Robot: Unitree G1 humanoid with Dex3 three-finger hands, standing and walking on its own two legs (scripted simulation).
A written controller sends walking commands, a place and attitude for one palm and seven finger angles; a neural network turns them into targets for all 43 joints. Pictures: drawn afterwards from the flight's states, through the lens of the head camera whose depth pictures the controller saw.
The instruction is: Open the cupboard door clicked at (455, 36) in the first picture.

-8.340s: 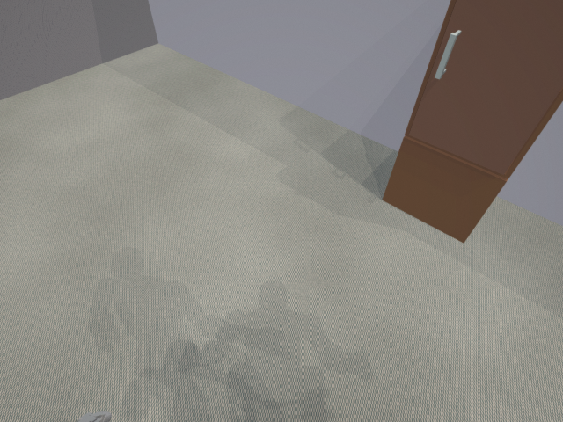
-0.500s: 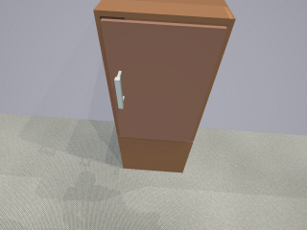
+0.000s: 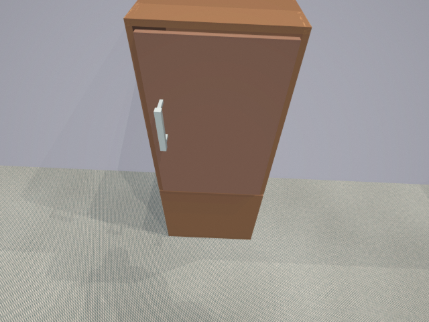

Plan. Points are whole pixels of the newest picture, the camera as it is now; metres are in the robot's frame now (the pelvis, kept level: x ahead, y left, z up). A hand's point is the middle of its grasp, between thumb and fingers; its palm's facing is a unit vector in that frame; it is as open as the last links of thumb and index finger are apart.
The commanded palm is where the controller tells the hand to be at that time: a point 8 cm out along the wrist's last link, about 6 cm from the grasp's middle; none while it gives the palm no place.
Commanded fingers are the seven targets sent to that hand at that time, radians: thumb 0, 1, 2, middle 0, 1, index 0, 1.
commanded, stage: look again from close up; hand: left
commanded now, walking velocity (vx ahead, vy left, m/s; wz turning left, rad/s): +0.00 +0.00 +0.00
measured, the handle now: (162, 126) +0.61 +0.18 +0.00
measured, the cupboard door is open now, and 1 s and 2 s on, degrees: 0 0 0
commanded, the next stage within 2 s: shuffle to correct the standing spot in 0.50 s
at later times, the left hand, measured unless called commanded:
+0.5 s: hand out of the picture +0.03 +0.19 -0.17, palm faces +0.01 -0.98 -0.21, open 7.4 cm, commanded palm none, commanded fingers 0.00 0.90 0.90 -0.20 -0.30 -0.20 -0.30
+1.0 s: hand out of the picture +0.03 +0.15 -0.19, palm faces +0.04 -0.99 -0.15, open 7.4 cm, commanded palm none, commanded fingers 0.00 0.90 0.90 -0.20 -0.30 -0.20 -0.30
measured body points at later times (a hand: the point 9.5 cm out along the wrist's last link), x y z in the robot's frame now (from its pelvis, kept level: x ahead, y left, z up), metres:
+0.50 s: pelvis +0.02 +0.01 +0.00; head +0.01 +0.01 +0.45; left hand +0.03 +0.24 -0.16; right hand +0.05 -0.22 -0.16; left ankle +0.06 +0.09 -0.74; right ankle +0.02 -0.12 -0.74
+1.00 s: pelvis +0.07 -0.01 -0.01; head +0.09 +0.00 +0.44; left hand +0.03 +0.20 -0.17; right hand +0.07 -0.23 -0.17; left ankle +0.06 +0.09 -0.74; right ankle +0.02 -0.12 -0.74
